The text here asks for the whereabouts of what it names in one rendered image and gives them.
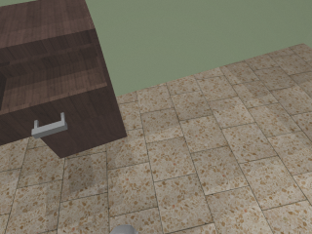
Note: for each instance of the robot left thigh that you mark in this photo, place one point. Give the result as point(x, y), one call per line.
point(124, 229)

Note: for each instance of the drawer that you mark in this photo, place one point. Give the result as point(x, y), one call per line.
point(41, 89)

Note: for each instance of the cabinet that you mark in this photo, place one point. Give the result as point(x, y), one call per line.
point(43, 28)

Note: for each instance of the handle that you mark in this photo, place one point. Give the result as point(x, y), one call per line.
point(49, 129)

